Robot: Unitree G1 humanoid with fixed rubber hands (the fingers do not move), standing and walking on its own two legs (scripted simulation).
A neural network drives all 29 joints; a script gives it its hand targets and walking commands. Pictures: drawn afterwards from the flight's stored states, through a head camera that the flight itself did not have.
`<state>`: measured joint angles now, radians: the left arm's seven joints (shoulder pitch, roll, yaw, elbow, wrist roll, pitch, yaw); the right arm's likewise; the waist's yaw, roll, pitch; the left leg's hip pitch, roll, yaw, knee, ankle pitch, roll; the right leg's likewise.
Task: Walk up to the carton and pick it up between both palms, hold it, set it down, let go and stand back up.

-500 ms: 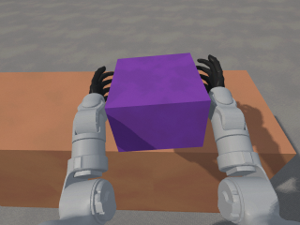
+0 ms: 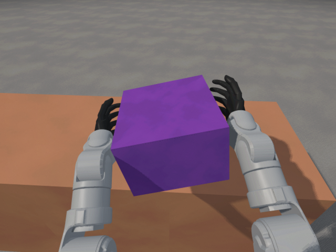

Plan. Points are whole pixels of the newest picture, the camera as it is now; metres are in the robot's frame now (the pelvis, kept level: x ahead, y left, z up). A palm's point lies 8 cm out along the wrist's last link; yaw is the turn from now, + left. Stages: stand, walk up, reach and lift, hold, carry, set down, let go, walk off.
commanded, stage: hold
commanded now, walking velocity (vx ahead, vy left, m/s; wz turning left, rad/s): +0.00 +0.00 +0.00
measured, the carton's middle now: (170, 130) +0.36 +0.01 +0.16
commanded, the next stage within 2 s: set down in 1.24 s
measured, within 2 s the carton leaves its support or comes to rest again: neither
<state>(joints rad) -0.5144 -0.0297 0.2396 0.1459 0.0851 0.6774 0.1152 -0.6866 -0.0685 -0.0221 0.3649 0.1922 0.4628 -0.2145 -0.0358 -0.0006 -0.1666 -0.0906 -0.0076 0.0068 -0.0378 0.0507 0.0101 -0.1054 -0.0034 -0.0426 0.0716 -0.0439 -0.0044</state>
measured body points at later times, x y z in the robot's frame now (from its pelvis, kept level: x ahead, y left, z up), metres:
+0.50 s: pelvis -0.05 +0.00 +0.00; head -0.06 -0.02 +0.45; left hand +0.35 +0.14 +0.19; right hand +0.36 -0.16 +0.20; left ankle +0.01 +0.11 -0.76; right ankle -0.01 -0.11 -0.76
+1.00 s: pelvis -0.03 +0.01 +0.00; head -0.02 +0.01 +0.45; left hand +0.39 +0.15 +0.15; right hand +0.39 -0.15 +0.17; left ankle +0.01 +0.11 -0.76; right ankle -0.01 -0.11 -0.76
